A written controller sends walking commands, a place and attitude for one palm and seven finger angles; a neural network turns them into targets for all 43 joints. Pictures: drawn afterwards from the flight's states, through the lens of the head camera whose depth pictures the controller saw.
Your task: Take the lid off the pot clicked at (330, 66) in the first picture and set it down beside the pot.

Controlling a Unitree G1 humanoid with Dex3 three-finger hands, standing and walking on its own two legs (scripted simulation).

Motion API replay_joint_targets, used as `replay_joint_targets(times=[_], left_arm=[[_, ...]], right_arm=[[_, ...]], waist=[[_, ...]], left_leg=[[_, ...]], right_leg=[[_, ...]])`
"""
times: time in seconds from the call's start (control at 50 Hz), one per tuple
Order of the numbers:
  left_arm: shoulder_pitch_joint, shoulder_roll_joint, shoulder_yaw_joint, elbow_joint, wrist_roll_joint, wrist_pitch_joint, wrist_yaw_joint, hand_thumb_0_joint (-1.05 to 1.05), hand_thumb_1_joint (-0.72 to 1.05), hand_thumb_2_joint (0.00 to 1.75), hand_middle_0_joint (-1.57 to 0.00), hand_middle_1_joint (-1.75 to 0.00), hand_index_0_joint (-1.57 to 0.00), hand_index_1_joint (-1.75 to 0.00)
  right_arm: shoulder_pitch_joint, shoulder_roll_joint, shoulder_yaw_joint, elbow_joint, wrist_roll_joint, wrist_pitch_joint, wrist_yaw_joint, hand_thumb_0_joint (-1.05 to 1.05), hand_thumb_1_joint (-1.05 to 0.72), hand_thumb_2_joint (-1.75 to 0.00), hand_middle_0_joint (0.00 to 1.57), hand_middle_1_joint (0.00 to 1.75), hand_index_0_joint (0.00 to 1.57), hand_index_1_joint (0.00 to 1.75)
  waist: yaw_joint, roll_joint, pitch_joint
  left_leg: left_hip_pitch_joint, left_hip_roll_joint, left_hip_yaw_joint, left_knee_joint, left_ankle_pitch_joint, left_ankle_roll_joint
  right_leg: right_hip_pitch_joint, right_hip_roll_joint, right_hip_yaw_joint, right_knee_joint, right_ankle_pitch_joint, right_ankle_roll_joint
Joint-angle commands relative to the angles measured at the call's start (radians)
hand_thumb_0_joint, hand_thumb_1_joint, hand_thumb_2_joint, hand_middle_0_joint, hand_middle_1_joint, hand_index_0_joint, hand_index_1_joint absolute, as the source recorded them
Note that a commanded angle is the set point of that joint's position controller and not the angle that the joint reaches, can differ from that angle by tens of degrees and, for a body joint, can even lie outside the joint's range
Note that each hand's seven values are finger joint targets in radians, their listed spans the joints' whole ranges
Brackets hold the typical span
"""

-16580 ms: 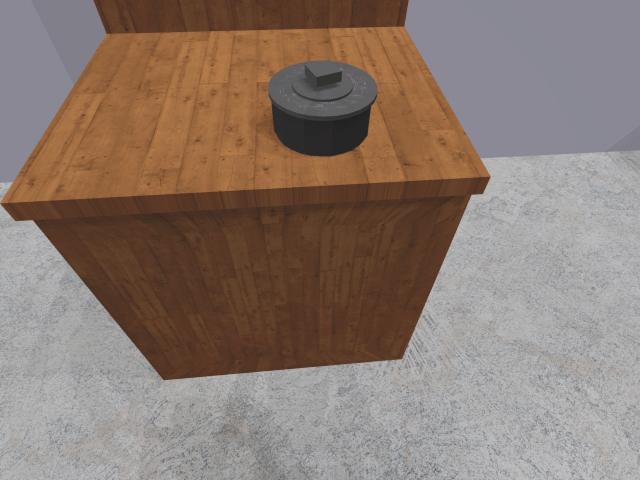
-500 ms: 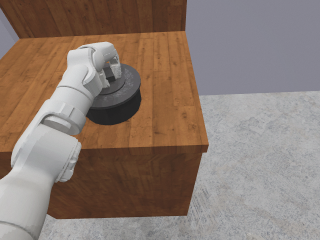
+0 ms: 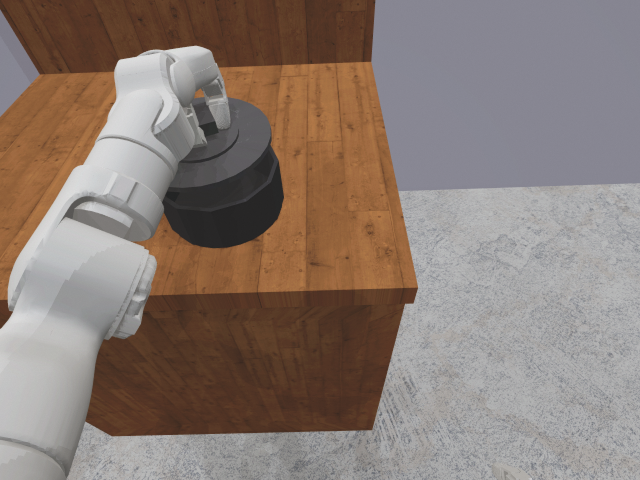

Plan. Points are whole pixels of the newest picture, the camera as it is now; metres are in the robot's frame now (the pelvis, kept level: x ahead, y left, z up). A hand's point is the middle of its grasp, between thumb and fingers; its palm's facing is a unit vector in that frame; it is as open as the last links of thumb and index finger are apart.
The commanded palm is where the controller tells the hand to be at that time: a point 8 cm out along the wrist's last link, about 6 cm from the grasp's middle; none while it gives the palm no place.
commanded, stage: lift the lid straight up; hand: left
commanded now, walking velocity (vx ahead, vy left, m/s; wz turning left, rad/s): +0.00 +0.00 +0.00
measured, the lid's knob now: (194, 122) +0.51 +0.15 +0.20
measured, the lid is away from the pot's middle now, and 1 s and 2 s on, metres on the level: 0.01 0.02 0.09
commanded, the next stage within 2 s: move the lid sideways beside the pot in 1.36 s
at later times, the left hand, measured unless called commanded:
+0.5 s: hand (174, 87) +0.47 +0.14 +0.26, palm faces -0.24 -0.13 -0.96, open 6.9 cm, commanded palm +0.46 +0.14 +0.33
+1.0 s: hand (153, 49) +0.47 +0.15 +0.31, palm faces -0.16 -0.10 -0.98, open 6.9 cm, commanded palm +0.46 +0.14 +0.37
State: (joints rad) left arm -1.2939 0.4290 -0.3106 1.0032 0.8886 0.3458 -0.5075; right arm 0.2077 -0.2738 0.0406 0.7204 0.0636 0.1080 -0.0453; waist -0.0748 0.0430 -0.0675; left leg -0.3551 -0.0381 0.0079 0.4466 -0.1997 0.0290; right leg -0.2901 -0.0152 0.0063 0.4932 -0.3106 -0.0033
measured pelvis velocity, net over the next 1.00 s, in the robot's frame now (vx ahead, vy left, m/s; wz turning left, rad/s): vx -0.01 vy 0.01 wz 0.01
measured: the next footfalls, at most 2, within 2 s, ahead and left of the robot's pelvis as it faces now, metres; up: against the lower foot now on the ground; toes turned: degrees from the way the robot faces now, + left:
none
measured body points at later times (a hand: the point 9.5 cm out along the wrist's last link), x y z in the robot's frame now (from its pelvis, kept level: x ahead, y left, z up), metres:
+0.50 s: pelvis +0.00 +0.00 +0.00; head +0.01 -0.02 +0.45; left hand +0.48 +0.15 +0.32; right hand +0.10 -0.25 -0.13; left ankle +0.01 +0.11 -0.74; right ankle -0.04 -0.12 -0.74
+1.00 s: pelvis -0.01 +0.01 +0.00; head +0.01 -0.02 +0.45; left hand +0.47 +0.15 +0.36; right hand +0.10 -0.25 -0.13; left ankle +0.01 +0.11 -0.74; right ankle -0.04 -0.12 -0.74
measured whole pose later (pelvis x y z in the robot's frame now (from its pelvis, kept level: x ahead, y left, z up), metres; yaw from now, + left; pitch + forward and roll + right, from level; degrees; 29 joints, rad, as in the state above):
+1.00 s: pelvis -0.01 +0.01 +0.00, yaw +0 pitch +6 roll +1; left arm -1.49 0.46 -0.32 1.02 0.92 0.41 -0.56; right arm 0.20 -0.28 0.05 0.74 0.07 0.07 -0.03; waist -0.07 0.05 -0.08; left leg -0.36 -0.05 0.00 0.43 -0.18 0.04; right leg -0.30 -0.03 0.00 0.49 -0.30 0.01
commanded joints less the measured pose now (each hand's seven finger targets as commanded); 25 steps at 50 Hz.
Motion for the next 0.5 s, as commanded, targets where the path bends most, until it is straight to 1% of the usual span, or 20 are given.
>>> replay_joint_targets(times=[0.0, 0.06, 0.08, 0.1, 0.14, 0.18, 0.2, 0.22, 0.24, 0.26, 0.28, 0.3, 0.32, 0.34, 0.36, 0.4, 0.42, 0.44, 0.46, 0.48], left_arm=[[-0.657, 0.235, 0.082, -0.252, 0.032, -0.015, 0.057, 0.0, 0.59, 1.07, -0.75, -1.0, -0.93, -1.07], [-0.668, 0.246, 0.088, -0.212, 0.041, -0.006, 0.054, 0.0, 0.59, 1.07, -0.75, -1.0, -0.93, -1.07], [-0.662, 0.269, 0.102, -0.197, 0.047, -0.004, 0.054, 0.0, 0.59, 1.07, -0.75, -1.0, -0.93, -1.07], [-0.669, 0.248, 0.089, -0.235, 0.027, -0.008, 0.054, 0.0, 0.59, 1.07, -0.75, -1.0, -0.93, -1.07], [-0.689, 0.234, 0.08, -0.254, 0.041, -0.009, 0.052, 0.0, 0.59, 1.07, -0.75, -1.0, -0.93, -1.07], [-0.672, 0.208, 0.064, -0.242, 0.042, -0.001, 0.047, 0.0, 0.59, 1.07, -0.75, -1.0, -0.93, -1.07], [-0.648, 0.191, 0.052, -0.226, 0.024, 0.005, 0.043, 0.0, 0.59, 1.07, -0.75, -1.0, -0.93, -1.07], [-0.681, 0.218, 0.07, -0.233, 0.039, 0.007, 0.042, 0.0, 0.59, 1.07, -0.75, -1.0, -0.93, -1.07], [-0.675, 0.214, 0.064, -0.217, 0.041, 0.012, 0.041, 0.0, 0.59, 1.07, -0.75, -1.0, -0.93, -1.07], [-0.687, 0.246, 0.089, -0.221, 0.042, 0.012, 0.041, 0.0, 0.59, 1.07, -0.75, -1.0, -0.93, -1.07], [-0.715, 0.236, 0.074, -0.261, 0.04, 0.007, 0.04, 0.0, 0.59, 1.07, -0.75, -1.0, -0.93, -1.07], [-0.693, 0.252, 0.096, -0.255, 0.026, 0.008, 0.043, 0.0, 0.59, 1.07, -0.75, -1.0, -0.93, -1.07], [-0.717, 0.289, 0.115, -0.233, 0.048, 0.008, 0.044, 0.0, 0.59, 1.07, -0.75, -1.0, -0.93, -1.07], [-0.722, 0.298, 0.119, -0.217, 0.055, 0.013, 0.042, 0.0, 0.59, 1.07, -0.75, -1.0, -0.93, -1.07], [-0.698, 0.308, 0.124, -0.167, 0.057, 0.021, 0.04, 0.0, 0.59, 1.07, -0.75, -1.0, -0.93, -1.07], [-0.697, 0.269, 0.084, -0.143, 0.044, 0.03, 0.036, 0.0, 0.59, 1.07, -0.75, -1.0, -0.93, -1.07], [-0.715, 0.302, 0.103, -0.134, 0.061, 0.034, 0.039, 0.0, 0.59, 1.07, -0.75, -1.0, -0.93, -1.07], [-0.73, 0.276, 0.074, -0.128, 0.064, 0.036, 0.037, 0.0, 0.59, 1.07, -0.75, -1.0, -0.93, -1.07], [-0.75, 0.248, 0.053, -0.143, 0.06, 0.035, 0.037, 0.0, 0.59, 1.07, -0.75, -1.0, -0.93, -1.07], [-0.793, 0.234, 0.042, -0.184, 0.056, 0.03, 0.037, 0.0, 0.59, 1.07, -0.75, -1.0, -0.93, -1.07]], right_arm=[[-0.028, -0.132, -0.051, -0.114, -0.01, -0.049, -0.001, 0.0, -0.9, -0.9, 0.2, 0.3, 0.2, 0.3], [-0.023, -0.127, -0.046, -0.109, -0.005, -0.049, 0.0, 0.0, -0.9, -0.9, 0.2, 0.3, 0.2, 0.3], [-0.027, -0.13, -0.046, -0.108, -0.005, -0.049, -0.001, 0.0, -0.9, -0.9, 0.2, 0.3, 0.2, 0.3], [-0.034, -0.137, -0.046, -0.114, -0.006, -0.048, 0.0, 0.0, -0.9, -0.9, 0.2, 0.3, 0.2, 0.3], [-0.035, -0.126, -0.047, -0.117, -0.005, -0.057, 0.004, 0.0, -0.9, -0.9, 0.2, 0.3, 0.2, 0.3], [-0.031, -0.124, -0.049, -0.116, -0.005, -0.057, 0.008, 0.0, -0.9, -0.9, 0.2, 0.3, 0.2, 0.3], [-0.031, -0.133, -0.051, -0.113, -0.005, -0.052, 0.008, 0.0, -0.9, -0.9, 0.2, 0.3, 0.2, 0.3], [-0.031, -0.129, -0.048, -0.109, -0.003, -0.051, 0.01, 0.0, -0.9, -0.9, 0.2, 0.3, 0.2, 0.3], [-0.033, -0.13, -0.047, -0.11, -0.003, -0.051, 0.009, 0.0, -0.9, -0.9, 0.2, 0.3, 0.2, 0.3], [-0.034, -0.132, -0.046, -0.108, -0.003, -0.052, 0.008, 0.0, -0.9, -0.9, 0.2, 0.3, 0.2, 0.3], [-0.044, -0.127, -0.044, -0.119, -0.002, -0.059, 0.008, 0.0, -0.9, -0.9, 0.2, 0.3, 0.2, 0.3], [-0.047, -0.134, -0.047, -0.118, -0.008, -0.058, 0.005, 0.0, -0.9, -0.9, 0.2, 0.3, 0.2, 0.3], [-0.041, -0.129, -0.042, -0.11, -0.008, -0.058, 0.004, 0.0, -0.9, -0.9, 0.2, 0.3, 0.2, 0.3], [-0.041, -0.129, -0.042, -0.109, -0.008, -0.06, 0.002, 0.0, -0.9, -0.9, 0.2, 0.3, 0.2, 0.3], [-0.039, -0.129, -0.039, -0.106, -0.007, -0.055, -0.001, 0.0, -0.9, -0.9, 0.2, 0.3, 0.2, 0.3], [-0.037, -0.138, -0.04, -0.101, -0.003, -0.049, -0.005, 0.0, -0.9, -0.9, 0.2, 0.3, 0.2, 0.3], [-0.038, -0.135, -0.036, -0.101, -0.002, -0.048, -0.005, 0.0, -0.9, -0.9, 0.2, 0.3, 0.2, 0.3], [-0.048, -0.133, -0.033, -0.104, 0.0, -0.049, -0.007, 0.0, -0.9, -0.9, 0.2, 0.3, 0.2, 0.3], [-0.044, -0.131, -0.033, -0.104, 0.001, -0.052, -0.007, 0.0, -0.9, -0.9, 0.2, 0.3, 0.2, 0.3], [-0.048, -0.127, -0.033, -0.109, 0.002, -0.06, -0.004, 0.0, -0.9, -0.9, 0.2, 0.3, 0.2, 0.3]], waist=[[-0.009, -0.035, -0.476], [-0.009, -0.073, -0.425], [-0.005, -0.077, -0.424], [-0.002, -0.034, -0.442], [-0.001, -0.035, -0.464], [-0.003, -0.045, -0.448], [-0.006, -0.045, -0.427], [-0.008, -0.078, -0.428], [-0.005, -0.078, -0.414], [-0.002, -0.097, -0.422], [0.001, -0.073, -0.446], [0.006, -0.066, -0.451], [0.007, -0.087, -0.463], [0.006, -0.093, -0.45], [0.008, -0.125, -0.41], [-0.004, -0.123, -0.363], [-0.003, -0.136, -0.376], [-0.01, -0.116, -0.355], [-0.015, -0.113, -0.37], [-0.015, -0.077, -0.395]], left_leg=[[0.37, -0.025, -0.031, 0.044, 0.414, 0.051], [0.328, -0.03, -0.025, 0.027, 0.339, 0.052], [0.319, -0.029, -0.022, 0.024, 0.322, 0.052], [0.333, -0.028, -0.024, 0.027, 0.375, 0.049], [0.365, -0.024, -0.032, 0.038, 0.42, 0.049], [0.372, -0.021, -0.035, 0.037, 0.43, 0.048], [0.361, -0.02, -0.035, 0.038, 0.448, 0.048], [0.353, -0.021, -0.032, 0.033, 0.408, 0.049], [0.343, -0.024, -0.031, 0.028, 0.388, 0.051], [0.337, -0.023, -0.032, 0.022, 0.366, 0.05], [0.35, -0.027, -0.032, 0.019, 0.357, 0.05], [0.351, -0.026, -0.03, 0.027, 0.385, 0.052], [0.335, -0.029, -0.029, 0.025, 0.366, 0.052], [0.323, -0.03, -0.024, 0.023, 0.349, 0.053], [0.286, -0.033, -0.02, 0.013, 0.305, 0.054], [0.262, -0.034, -0.013, 0.004, 0.277, 0.053], [0.258, -0.032, -0.011, 0.0, 0.255, 0.052], [0.255, -0.032, -0.011, -0.005, 0.236, 0.052], [0.27, -0.031, -0.016, -0.006, 0.235, 0.051], [0.301, -0.028, -0.023, -0.003, 0.259, 0.048]], right_leg=[[0.024, 0.044, -0.014, -0.04, 0.45, -0.032], [0.02, 0.045, -0.017, -0.045, 0.418, -0.029], [0.025, 0.043, -0.014, -0.045, 0.414, -0.028], [0.031, 0.04, -0.018, -0.042, 0.437, -0.035], [0.02, 0.041, -0.014, -0.036, 0.443, -0.029], [0.003, 0.044, -0.019, -0.04, 0.428, -0.028], [0.001, 0.044, -0.023, -0.047, 0.436, -0.033], [0.003, 0.044, -0.019, -0.045, 0.419, -0.026], [0.0, 0.045, -0.02, -0.046, 0.412, -0.028], [0.012, 0.044, -0.02, -0.046, 0.405, -0.027], [0.02, 0.041, -0.015, -0.045, 0.403, -0.027], [0.033, 0.039, -0.017, -0.044, 0.429, -0.032], [0.049, 0.039, -0.011, -0.041, 0.431, -0.027], [0.047, 0.037, -0.011, -0.041, 0.43, -0.027], [0.049, 0.038, -0.012, -0.048, 0.411, -0.026], [0.035, 0.035, -0.017, -0.06, 0.406, -0.03], [0.04, 0.034, -0.011, -0.058, 0.389, -0.025], [0.02, 0.034, -0.012, -0.061, 0.371, -0.026], [0.014, 0.037, -0.015, -0.061, 0.359, -0.026], [0.005, 0.037, -0.017, -0.057, 0.357, -0.028]])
